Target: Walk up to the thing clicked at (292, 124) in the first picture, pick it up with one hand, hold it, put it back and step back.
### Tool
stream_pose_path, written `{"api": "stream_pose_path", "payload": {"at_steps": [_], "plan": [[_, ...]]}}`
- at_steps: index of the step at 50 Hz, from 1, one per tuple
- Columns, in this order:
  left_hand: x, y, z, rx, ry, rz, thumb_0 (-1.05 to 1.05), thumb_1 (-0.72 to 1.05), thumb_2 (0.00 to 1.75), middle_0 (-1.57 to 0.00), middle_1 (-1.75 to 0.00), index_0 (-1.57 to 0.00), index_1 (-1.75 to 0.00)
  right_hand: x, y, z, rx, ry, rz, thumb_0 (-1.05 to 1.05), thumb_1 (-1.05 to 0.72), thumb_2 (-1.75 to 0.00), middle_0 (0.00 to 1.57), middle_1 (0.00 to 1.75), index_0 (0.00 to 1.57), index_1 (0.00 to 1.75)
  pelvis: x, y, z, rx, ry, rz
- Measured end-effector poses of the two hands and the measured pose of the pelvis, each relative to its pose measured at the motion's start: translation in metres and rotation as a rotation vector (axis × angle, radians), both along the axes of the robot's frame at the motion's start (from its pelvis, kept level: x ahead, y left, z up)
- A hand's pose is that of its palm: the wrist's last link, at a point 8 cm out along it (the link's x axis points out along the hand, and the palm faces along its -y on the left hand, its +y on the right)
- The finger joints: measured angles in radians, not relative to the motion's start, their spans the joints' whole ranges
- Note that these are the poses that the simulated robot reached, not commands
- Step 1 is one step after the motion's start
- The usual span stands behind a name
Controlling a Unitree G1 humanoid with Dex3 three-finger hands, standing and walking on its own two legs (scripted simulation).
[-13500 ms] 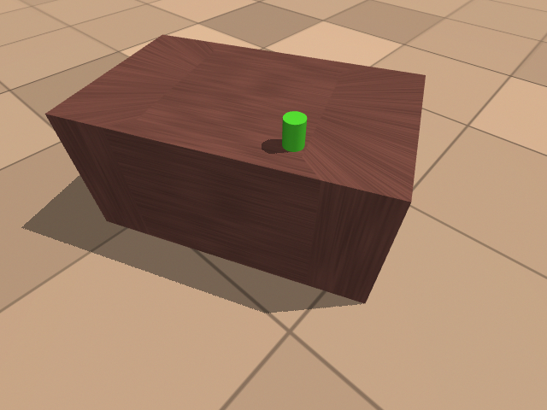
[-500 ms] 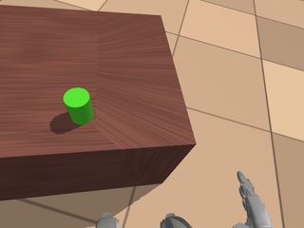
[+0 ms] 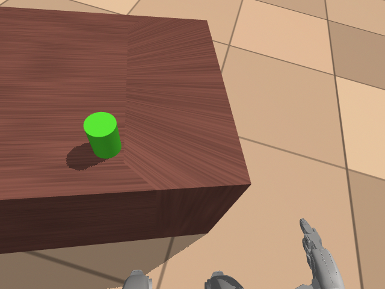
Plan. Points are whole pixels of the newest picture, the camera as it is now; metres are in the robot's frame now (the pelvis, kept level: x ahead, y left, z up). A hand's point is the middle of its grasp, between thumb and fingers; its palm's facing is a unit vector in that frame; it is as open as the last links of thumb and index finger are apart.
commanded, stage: go down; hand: left
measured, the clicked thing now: (104, 136) +0.49 +0.19 -0.05
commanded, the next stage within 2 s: none
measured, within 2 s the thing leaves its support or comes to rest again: neither
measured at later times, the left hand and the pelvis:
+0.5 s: hand out of the picture +0.39 +0.38 +0.08, palm faces +0.23 -0.97 +0.03, open 17.6 cm; pelvis +0.00 +0.00 +0.00, yaw +0 degrees
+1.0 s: hand out of the picture +0.39 +0.38 +0.09, palm faces +0.22 -0.97 +0.02, open 17.6 cm; pelvis -0.01 +0.00 +0.00, yaw +0 degrees
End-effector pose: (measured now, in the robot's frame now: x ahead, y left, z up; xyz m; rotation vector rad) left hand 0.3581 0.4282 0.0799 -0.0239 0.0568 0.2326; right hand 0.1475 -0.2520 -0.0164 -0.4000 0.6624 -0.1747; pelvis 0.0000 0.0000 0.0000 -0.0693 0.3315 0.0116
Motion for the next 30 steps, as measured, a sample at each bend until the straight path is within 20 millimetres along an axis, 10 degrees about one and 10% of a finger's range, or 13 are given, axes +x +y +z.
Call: {"api": "stream_pose_path", "payload": {"at_steps": [30], "plan": [[0.005,-0.002,0.007,0.009,-0.019,-0.021,-0.02,-0.61,0.05,-0.05,-0.09,-0.07,-0.09,0.0,-0.005,0.013,-0.042,-0.026,-0.02,-0.01,0.47,-0.06,0.06,0.05,0.06,0.05,0.001,0.005,0.003,-0.007,-0.016,0.0]]}}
